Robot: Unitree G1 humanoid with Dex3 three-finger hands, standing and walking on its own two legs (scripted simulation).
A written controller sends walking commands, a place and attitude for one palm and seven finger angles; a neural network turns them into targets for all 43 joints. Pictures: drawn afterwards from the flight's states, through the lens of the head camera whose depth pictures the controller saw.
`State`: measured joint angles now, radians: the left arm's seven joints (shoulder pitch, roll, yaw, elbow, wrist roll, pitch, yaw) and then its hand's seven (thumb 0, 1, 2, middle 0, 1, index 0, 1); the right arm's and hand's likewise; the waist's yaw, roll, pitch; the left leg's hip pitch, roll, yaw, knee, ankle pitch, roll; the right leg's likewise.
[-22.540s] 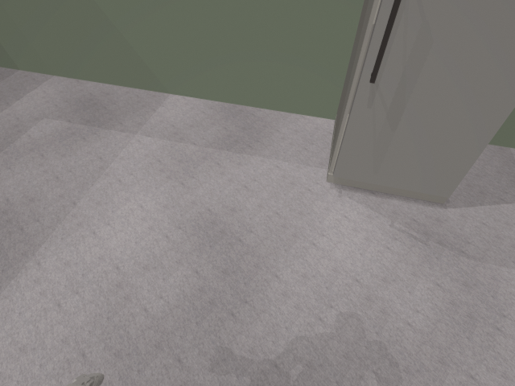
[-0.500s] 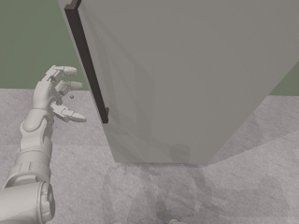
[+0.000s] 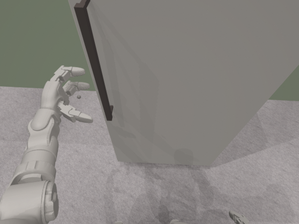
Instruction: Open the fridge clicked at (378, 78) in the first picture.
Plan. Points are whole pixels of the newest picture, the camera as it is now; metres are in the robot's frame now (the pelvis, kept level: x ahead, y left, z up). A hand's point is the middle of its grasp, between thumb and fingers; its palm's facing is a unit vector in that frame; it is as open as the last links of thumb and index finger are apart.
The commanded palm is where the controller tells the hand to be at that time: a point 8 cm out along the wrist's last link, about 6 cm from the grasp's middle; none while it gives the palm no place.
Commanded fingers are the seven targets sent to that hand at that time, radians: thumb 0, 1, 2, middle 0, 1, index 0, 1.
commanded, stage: move the hooked fingers beside the handle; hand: left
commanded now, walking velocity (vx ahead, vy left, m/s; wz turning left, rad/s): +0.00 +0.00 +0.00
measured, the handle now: (100, 74) +0.49 +0.14 +0.11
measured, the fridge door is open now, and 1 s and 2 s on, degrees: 0 0 0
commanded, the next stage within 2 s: feel for the door with the fingertips in 0.12 s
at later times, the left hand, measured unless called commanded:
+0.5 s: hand (84, 98) +0.42 +0.18 +0.09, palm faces -0.08 -1.00 +0.01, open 14.0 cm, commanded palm +0.39 +0.23 +0.09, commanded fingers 0.00 -0.50 0.30 -0.30 -1.20 -0.30 -1.20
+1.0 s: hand (89, 91) +0.45 +0.17 +0.09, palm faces -0.06 -1.00 +0.00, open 14.0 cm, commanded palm +0.42 +0.22 +0.09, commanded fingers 0.00 -0.50 0.30 -0.30 -1.20 -0.30 -1.20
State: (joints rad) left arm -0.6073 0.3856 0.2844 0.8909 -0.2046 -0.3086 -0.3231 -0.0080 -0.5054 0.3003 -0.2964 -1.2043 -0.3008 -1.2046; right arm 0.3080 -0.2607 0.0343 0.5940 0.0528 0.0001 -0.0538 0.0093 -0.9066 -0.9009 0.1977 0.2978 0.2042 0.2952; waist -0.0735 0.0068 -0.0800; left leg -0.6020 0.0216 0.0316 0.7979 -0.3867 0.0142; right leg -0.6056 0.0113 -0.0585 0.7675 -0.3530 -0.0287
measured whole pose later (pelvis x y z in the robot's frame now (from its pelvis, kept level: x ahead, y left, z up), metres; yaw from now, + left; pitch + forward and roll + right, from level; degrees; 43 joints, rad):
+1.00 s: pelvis +0.00 +0.00 +0.00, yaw +0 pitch +12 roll -1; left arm -0.68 0.36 0.25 0.94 -0.19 -0.32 -0.26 -0.01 -0.51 0.30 -0.30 -1.20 -0.30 -1.20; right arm 0.35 -0.26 0.02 0.63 0.05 0.01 -0.04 0.01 -0.91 -0.90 0.20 0.30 0.20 0.30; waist -0.08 0.01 -0.08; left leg -0.62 0.02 0.03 0.80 -0.39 0.01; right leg -0.63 0.01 -0.06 0.78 -0.36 -0.03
